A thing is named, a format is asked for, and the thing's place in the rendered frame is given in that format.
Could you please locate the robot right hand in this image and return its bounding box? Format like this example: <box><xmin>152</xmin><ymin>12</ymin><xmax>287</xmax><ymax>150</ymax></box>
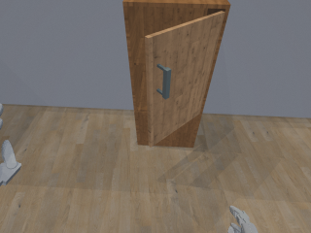
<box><xmin>227</xmin><ymin>205</ymin><xmax>259</xmax><ymax>233</ymax></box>

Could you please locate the cupboard door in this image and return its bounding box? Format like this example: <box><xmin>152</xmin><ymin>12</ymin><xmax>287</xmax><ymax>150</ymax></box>
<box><xmin>145</xmin><ymin>11</ymin><xmax>225</xmax><ymax>148</ymax></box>

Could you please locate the robot left hand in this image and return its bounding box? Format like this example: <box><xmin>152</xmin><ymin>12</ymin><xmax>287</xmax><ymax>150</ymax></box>
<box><xmin>0</xmin><ymin>103</ymin><xmax>21</xmax><ymax>186</ymax></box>

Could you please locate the handle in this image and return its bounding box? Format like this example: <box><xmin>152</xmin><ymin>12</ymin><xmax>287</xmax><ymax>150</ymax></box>
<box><xmin>156</xmin><ymin>63</ymin><xmax>172</xmax><ymax>100</ymax></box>

